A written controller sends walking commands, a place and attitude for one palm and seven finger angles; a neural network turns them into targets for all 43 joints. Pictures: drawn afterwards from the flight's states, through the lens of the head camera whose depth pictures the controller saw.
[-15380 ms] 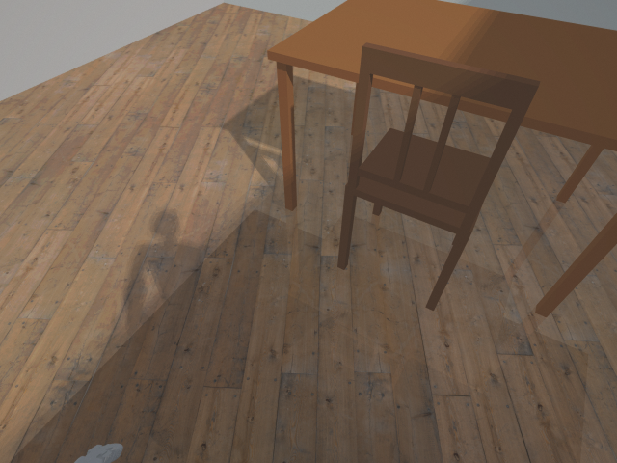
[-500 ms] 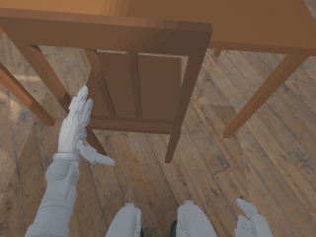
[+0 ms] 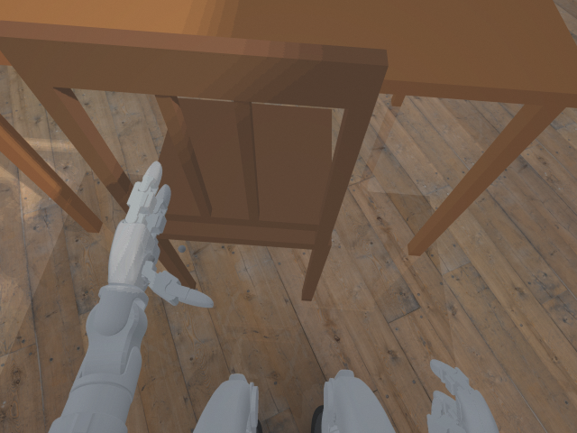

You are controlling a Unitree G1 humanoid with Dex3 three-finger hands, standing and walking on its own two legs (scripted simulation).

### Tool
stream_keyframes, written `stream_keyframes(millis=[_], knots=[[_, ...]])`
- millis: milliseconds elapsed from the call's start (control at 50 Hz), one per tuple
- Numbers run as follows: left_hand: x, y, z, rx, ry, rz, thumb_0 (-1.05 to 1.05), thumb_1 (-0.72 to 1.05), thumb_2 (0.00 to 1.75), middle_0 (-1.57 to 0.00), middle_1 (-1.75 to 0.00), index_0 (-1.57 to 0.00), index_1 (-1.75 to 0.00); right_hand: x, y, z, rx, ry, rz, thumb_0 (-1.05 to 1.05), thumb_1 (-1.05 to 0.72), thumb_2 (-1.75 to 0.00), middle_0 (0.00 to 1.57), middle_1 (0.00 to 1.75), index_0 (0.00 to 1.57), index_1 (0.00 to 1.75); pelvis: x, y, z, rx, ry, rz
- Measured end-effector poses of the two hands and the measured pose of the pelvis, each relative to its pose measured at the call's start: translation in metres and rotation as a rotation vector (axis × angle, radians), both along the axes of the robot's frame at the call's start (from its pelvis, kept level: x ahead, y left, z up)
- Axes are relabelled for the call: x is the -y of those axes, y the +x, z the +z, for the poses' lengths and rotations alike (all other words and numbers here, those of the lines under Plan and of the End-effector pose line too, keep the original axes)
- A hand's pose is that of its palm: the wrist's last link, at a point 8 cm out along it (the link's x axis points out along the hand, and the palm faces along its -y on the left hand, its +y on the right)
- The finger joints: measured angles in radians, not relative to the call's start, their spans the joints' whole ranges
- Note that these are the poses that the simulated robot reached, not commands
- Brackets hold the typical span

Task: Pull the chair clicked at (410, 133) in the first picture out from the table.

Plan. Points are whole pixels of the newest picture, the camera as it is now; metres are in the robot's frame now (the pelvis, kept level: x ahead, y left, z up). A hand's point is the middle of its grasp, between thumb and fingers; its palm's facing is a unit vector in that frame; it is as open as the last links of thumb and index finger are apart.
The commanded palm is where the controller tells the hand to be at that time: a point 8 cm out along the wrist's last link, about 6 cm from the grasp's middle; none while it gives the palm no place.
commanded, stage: push the fingers through the gap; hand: left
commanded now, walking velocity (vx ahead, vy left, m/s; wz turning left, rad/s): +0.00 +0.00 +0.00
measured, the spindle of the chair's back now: (190, 165) +0.49 +0.16 +0.01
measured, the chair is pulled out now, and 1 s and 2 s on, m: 0.00 0.00 0.00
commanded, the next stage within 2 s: hook a spindle and tug to test in 1.68 s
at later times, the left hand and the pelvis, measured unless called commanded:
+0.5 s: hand (183, 225) +0.38 +0.16 +0.02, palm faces -0.04 -1.00 -0.04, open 16.9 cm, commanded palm +0.36 +0.21 +0.02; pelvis +0.00 +0.00 +0.00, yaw +0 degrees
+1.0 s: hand (187, 196) +0.43 +0.16 +0.02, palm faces -0.04 -1.00 -0.04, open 16.9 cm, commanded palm +0.41 +0.20 +0.02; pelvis -0.01 +0.01 +0.00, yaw -1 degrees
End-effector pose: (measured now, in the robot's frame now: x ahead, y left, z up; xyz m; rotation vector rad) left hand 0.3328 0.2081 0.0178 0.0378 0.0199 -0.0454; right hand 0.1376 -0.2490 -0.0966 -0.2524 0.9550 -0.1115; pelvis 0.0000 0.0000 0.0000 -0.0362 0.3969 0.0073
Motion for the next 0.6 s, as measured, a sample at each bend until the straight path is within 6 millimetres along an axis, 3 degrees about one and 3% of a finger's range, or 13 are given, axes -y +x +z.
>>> stream_keyframes(millis=[200, 380, 600], knots=[[-0.005, -0.003, 0.001, 0.003, 0.005, 0.010, -0.01, -0.50, 0.30, -0.06, -0.08, -0.06, -0.08, 0.001, 0.000, 0.000, -0.003, -0.002, 0.007, 0.01, -0.91, -0.90, 0.20, 0.30, 0.20, 0.30, 0.003, 0.001, 0.001, 0.002, -0.001, 0.005], [-0.002, 0.021, 0.002, 0.014, 0.002, -0.005, -0.01, -0.50, 0.30, -0.06, -0.08, -0.06, -0.08, 0.006, -0.009, -0.006, -0.024, -0.016, -0.007, 0.01, -0.91, -0.90, 0.20, 0.30, 0.20, 0.30, 0.003, -0.003, -0.003, -0.006, -0.004, 0.006], [-0.004, 0.041, 0.003, 0.011, 0.002, 0.010, -0.01, -0.50, 0.30, -0.06, -0.08, -0.06, -0.08, 0.008, -0.037, -0.007, -0.090, -0.015, -0.044, 0.01, -0.91, -0.90, 0.20, 0.30, 0.20, 0.30, 0.001, -0.004, -0.002, -0.014, -0.003, -0.002]])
